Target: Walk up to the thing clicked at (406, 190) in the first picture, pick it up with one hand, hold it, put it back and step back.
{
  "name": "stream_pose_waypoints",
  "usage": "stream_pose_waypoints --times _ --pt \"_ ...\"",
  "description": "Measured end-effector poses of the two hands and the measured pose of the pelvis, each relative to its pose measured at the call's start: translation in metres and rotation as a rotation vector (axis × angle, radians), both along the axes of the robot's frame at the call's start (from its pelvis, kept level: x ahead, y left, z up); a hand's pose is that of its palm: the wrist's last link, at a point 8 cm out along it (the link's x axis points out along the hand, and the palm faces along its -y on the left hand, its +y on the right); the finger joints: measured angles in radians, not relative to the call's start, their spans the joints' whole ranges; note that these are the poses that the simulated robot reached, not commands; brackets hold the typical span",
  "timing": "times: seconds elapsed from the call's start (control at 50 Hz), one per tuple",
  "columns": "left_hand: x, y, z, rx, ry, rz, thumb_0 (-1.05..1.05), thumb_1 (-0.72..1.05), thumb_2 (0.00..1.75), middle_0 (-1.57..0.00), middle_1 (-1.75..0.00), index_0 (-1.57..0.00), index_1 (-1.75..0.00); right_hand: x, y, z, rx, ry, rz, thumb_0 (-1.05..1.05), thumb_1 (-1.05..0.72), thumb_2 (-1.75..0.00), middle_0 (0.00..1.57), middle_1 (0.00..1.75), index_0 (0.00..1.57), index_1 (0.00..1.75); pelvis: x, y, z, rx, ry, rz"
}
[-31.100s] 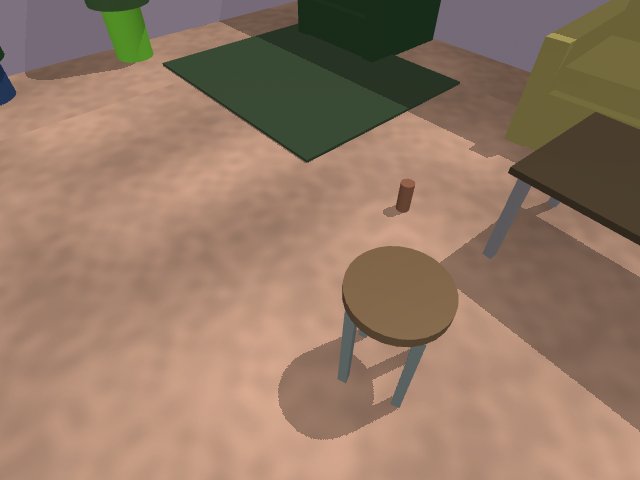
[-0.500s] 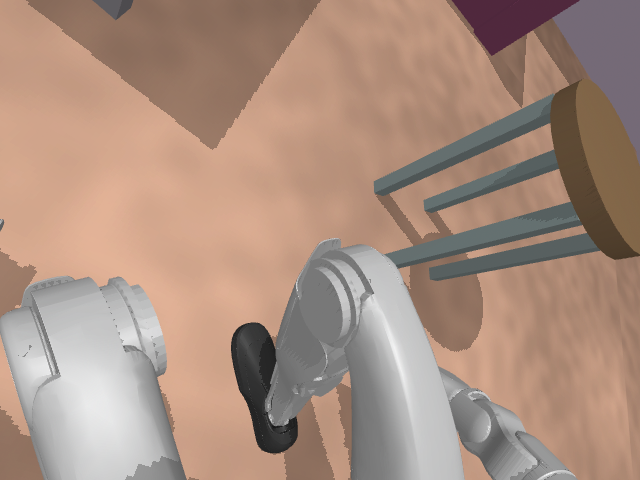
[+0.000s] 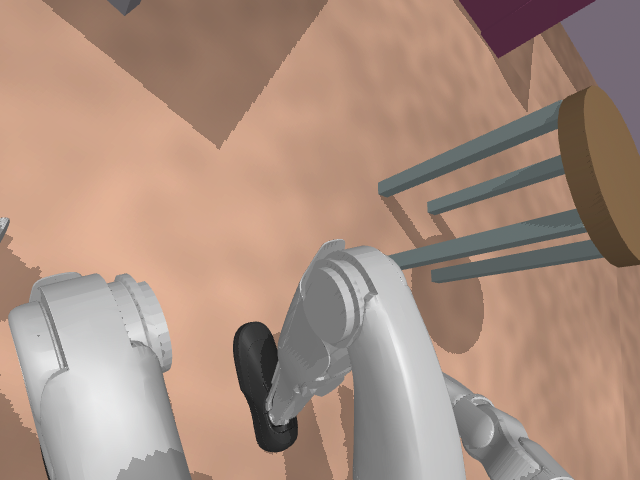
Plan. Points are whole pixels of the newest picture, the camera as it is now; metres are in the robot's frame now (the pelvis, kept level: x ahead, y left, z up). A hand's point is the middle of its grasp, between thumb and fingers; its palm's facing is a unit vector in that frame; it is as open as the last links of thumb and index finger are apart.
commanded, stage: settle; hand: left
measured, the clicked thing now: out of the picture +0.40 +0.28 -0.20
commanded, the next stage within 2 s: lift in 1.56 s
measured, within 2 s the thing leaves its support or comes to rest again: neither
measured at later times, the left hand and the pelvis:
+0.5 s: hand out of the picture +0.38 +0.30 -0.07, palm faces +0.34 -0.94 -0.02, open 8.9 cm; pelvis +0.01 -0.01 +0.03, yaw +5 degrees
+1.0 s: hand out of the picture +0.39 +0.30 +0.01, palm faces +0.31 -0.95 -0.05, open 8.9 cm; pelvis +0.03 -0.02 +0.06, yaw +10 degrees
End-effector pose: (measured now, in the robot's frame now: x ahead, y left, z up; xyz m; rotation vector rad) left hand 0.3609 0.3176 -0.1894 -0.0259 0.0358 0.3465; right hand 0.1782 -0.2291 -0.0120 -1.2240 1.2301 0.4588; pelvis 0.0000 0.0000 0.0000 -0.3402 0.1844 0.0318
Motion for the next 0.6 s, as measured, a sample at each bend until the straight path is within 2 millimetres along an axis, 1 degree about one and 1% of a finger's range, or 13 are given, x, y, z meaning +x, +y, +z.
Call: stream_pose_waypoints --times 0.12,0.3,0.44,0.6 --pt "-0.003 0.009 0.020 0.016 -0.030 0.011 0.00 -0.20 1.02 -0.73 -1.02 -0.75 -1.04 0.005 0.001 -0.001 0.028 -0.022 -0.034 0.00 -0.90 -0.91 0.21 0.30 0.20 0.30 0.002 -0.001 0.004 0.010 0.027 0.010" --pt "-0.010 0.026 0.070 0.050 -0.056 -0.002 0.00 -0.21 1.04 -0.74 -1.01 -0.76 -1.02 0.020 0.002 -0.001 0.118 -0.095 -0.110 0.00 -0.90 -0.90 0.21 0.30 0.20 0.30 0.004 -0.003 0.013 0.034 0.091 0.029" --pt "-0.018 0.028 0.108 0.056 -0.062 -0.006 0.00 -0.22 1.05 -0.75 -1.00 -0.78 -1.01 0.032 0.001 -0.007 0.207 -0.141 -0.189 0.00 -0.89 -0.90 0.21 0.30 0.20 0.30 0.007 -0.006 0.022 0.065 0.155 0.047" --pt "-0.020 0.028 0.144 0.078 -0.034 -0.015 -0.01 -0.23 1.05 -0.76 -0.99 -0.78 -1.00 0.039 -0.003 -0.021 0.289 -0.163 -0.298 0.00 -0.89 -0.90 0.20 0.30 0.20 0.30 0.013 -0.011 0.031 0.104 0.229 0.070"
